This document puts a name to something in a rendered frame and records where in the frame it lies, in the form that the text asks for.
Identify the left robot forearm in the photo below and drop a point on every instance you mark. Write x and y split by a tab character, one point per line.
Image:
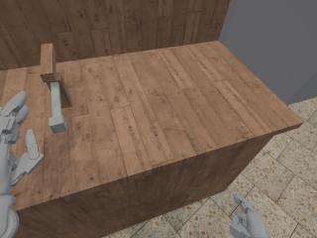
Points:
9	218

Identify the robot left hand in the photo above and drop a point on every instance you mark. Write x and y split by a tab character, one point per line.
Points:
12	116

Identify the counter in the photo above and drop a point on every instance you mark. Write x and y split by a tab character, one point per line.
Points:
159	114

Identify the tap lever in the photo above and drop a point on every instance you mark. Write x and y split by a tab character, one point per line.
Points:
57	123

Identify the robot right hand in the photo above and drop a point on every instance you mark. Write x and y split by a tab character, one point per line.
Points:
249	226

